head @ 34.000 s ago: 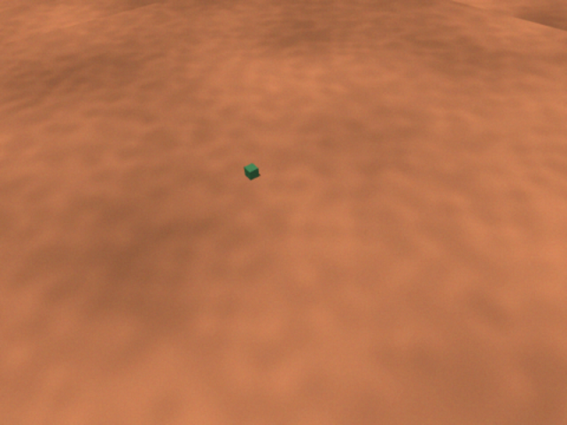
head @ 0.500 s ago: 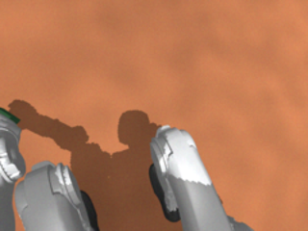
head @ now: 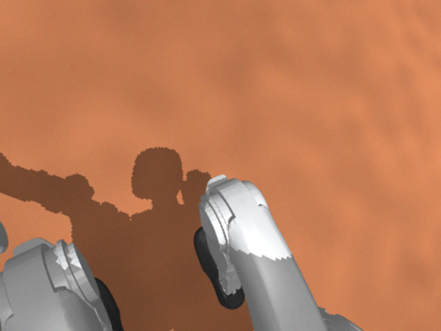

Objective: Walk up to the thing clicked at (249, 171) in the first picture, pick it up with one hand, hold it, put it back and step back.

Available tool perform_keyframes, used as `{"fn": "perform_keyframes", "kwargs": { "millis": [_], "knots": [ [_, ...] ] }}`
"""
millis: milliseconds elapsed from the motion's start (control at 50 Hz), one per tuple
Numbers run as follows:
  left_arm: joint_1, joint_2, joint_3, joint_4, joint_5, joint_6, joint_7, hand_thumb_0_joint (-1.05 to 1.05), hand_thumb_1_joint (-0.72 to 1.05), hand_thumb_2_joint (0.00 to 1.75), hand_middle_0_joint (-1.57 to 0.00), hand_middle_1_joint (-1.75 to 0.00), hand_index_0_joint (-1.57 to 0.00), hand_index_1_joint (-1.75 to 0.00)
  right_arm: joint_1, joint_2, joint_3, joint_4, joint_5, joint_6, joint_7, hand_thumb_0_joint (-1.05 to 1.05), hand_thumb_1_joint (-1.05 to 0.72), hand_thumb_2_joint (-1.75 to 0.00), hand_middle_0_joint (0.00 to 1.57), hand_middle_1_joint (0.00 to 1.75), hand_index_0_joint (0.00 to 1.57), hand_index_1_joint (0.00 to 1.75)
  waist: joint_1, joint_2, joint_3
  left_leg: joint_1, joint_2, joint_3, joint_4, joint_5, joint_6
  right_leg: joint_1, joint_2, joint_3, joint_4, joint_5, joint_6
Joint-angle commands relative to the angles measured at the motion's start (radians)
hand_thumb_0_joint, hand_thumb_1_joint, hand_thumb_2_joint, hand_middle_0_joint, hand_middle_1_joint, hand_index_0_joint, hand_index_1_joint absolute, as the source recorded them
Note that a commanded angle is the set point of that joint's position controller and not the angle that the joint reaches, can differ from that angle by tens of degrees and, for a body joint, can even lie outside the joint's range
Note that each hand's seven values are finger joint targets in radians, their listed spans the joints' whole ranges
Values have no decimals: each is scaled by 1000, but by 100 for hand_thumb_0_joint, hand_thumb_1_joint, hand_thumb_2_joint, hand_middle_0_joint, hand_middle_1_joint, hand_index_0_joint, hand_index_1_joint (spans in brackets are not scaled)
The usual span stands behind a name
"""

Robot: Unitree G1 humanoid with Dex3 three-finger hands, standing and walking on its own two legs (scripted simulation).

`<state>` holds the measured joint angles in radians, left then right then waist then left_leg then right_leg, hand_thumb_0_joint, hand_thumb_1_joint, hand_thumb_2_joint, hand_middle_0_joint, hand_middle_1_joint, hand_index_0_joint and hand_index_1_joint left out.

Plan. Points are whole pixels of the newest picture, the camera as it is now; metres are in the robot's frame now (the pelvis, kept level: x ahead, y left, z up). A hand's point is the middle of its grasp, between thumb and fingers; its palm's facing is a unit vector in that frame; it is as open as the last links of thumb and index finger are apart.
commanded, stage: rest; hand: left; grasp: from above
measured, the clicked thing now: out of the picture +0.43 +0.33 -0.26
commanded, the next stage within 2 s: open in 0.66 s
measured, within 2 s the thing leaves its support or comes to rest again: rests again in 0.32 s
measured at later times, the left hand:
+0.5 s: hand out of the picture +0.42 +0.32 -0.24, palm faces -0.25 -0.38 -0.89, open 8.1 cm
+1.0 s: hand out of the picture +0.42 +0.32 -0.25, palm faces -0.26 -0.37 -0.89, open 8.8 cm
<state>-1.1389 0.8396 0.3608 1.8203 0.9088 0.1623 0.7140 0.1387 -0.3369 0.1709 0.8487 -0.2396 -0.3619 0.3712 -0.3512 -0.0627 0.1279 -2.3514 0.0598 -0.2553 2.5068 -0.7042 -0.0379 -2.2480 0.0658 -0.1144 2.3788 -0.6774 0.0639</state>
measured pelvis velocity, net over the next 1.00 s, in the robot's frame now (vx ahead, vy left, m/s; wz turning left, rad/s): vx -0.01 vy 0.01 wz -0.04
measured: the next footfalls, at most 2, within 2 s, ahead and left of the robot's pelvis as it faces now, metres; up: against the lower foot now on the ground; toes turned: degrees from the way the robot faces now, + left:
none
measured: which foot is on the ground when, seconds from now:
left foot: down 0.00-1.00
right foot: down 0.00-1.00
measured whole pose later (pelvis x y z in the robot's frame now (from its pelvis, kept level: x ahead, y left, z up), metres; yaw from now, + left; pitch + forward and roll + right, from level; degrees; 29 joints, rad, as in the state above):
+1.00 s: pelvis -0.01 +0.01 +0.00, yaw -2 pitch +26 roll -14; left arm -1.16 0.97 0.31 1.85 0.86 0.17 0.74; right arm 0.11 -0.37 0.29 0.77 -0.24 -0.43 0.39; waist -0.41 -0.14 0.24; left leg -2.31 0.06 -0.30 2.52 -0.70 -0.03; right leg -2.18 0.08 -0.15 2.35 -0.66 0.08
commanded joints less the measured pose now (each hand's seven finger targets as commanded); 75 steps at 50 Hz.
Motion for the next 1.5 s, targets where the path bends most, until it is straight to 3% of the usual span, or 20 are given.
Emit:
{"fn": "perform_keyframes", "kwargs": {
  "millis": [0,40,80,100,200,240,360,400,460,560,680,740,840,940,980,1080,1100,1120,1240,1480],
  "knots": [
    [-278,248,-31,-93,7,3,54,0,69,41,-116,-32,-115,-32,235,-303,-56,32,1,-14,7,0,-91,-90,20,30,20,30,-36,435,-687,513,13,133,-226,227,40,374,20,-137,-227,264,-78],
    [-299,223,-62,-98,8,-1,54,0,71,41,-117,-32,-117,-32,227,-301,-47,22,-6,-22,12,0,-91,-90,20,30,20,30,-55,437,-648,518,13,132,-221,220,38,356,20,-142,-220,260,-78],
    [-279,255,-51,-76,12,2,56,0,72,40,-118,-32,-118,-32,229,-311,-43,22,-10,-29,16,0,-91,-90,20,30,20,30,-61,425,-621,493,12,132,-218,200,43,368,23,-141,-234,245,-75],
    [-262,292,-16,-91,7,1,63,0,72,39,-118,-30,-118,-30,238,-319,-45,32,-3,-28,14,0,-91,-90,20,30,20,30,-38,447,-650,518,14,130,-229,215,39,390,22,-141,-234,254,-78],
    [-279,262,-57,-72,3,5,67,0,73,44,-118,-34,-118,-34,222,-316,-30,14,-7,-33,20,0,-91,-91,20,30,20,30,-73,441,-615,503,16,124,-222,210,38,381,23,-150,-227,262,-76],
    [-265,301,-22,-70,-1,5,73,0,73,43,-118,-33,-118,-33,226,-323,-27,24,-5,-40,22,0,-91,-90,20,30,20,30,-65,445,-611,507,19,118,-222,214,36,382,21,-154,-227,262,-75],
    [-264,290,-46,-63,0,6,74,0,74,45,-117,-36,-117,-36,230,-334,-19,5,-6,-42,25,0,-91,-90,20,30,20,30,-85,451,-603,505,19,114,-222,229,36,413,24,-154,-232,287,-73],
    [-263,310,-27,-78,-12,6,77,0,74,47,-118,-36,-117,-36,216,-326,-9,3,-2,-47,26,0,-91,-90,20,30,20,30,-69,452,-618,509,23,106,-212,236,34,412,20,-160,-220,291,-73],
    [-277,294,-66,-57,-10,7,63,0,76,45,-119,-37,-119,-36,212,-332,1,1,-11,-49,27,0,-91,-90,20,30,20,30,-102,442,-566,490,19,110,-211,203,37,394,21,-162,-221,266,-72],
    [-250,330,-46,-66,-14,3,75,0,77,44,-120,-34,-120,-34,204,-347,4,-6,-2,-61,25,0,-91,-90,20,30,20,30,-86,464,-573,527,26,88,-239,186,28,404,21,-172,-223,252,-74],
    [-260,317,-72,-58,-26,8,70,0,77,46,-119,-37,-119,-37,203,-349,25,-21,-7,-69,28,0,-91,-90,20,30,20,30,-117,435,-539,513,27,87,-217,216,32,409,23,-174,-220,287,-68],
    [-233,342,-61,-42,-28,8,72,0,78,43,-119,-36,-120,-35,188,-359,24,-25,-1,-75,22,0,-91,-90,20,30,20,30,-104,417,-527,479,25,92,-218,185,38,423,27,-168,-242,258,-66],
    [-247,337,-74,-56,-35,10,65,0,38,44,-79,-42,-80,-41,192,-354,31,-41,-1,-73,20,0,-90,-90,20,30,20,30,-107,423,-534,490,27,83,-228,192,33,431,26,-172,-240,264,-67],
    [-253,356,-83,-72,-36,9,64,0,6,52,-64,-47,-63,-48,181,-363,37,-45,-2,-75,14,0,-90,-90,20,30,20,30,-115,426,-522,492,28,87,-220,174,34,435,28,-169,-246,255,-64],
    [-228,357,-64,-59,-36,12,71,0,2,54,-61,-50,-60,-50,192,-370,28,-37,6,-74,12,0,-89,-90,20,30,20,30,-101,453,-534,520,32,78,-243,172,29,430,27,-177,-246,247,-70],
    [-236,329,-85,-69,-50,21,66,0,-11,68,-51,-60,-49,-61,195,-364,32,-54,7,-69,13,0,-89,-90,20,30,20,30,-110,452,-528,516,33,75,-244,193,27,440,27,-178,-248,271,-68],
    [-260,318,-110,-77,-50,24,58,0,-13,68,-49,-61,-47,-63,183,-354,41,-53,1,-71,16,0,-89,-90,20,30,20,30,-122,446,-506,503,32,76,-234,180,28,414,23,-181,-240,261,-67],
    [-228,335,-92,-66,-52,24,59,0,-15,70,-48,-62,-46,-64,188,-373,31,-51,8,-72,13,0,-89,-90,20,30,20,30,-114,447,-514,509,33,74,-247,170,28,429,27,-180,-251,252,-67],
    [-233,301,-124,-76,-60,23,54,0,-25,80,-38,-72,-36,-73,201,-365,37,-61,8,-70,13,0,-89,-90,20,30,20,30,-121,440,-515,520,32,66,-249,192,26,441,28,-183,-253,274,-68],
    [-242,336,-115,-91,-55,26,54,0,-34,88,-30,-81,-28,-83,190,-375,39,-62,14,-71,11,0,-89,-90,20,30,20,30,-119,459,-487,534,35,59,-272,158,23,415,26,-187,-254,245,-70]
  ]
}}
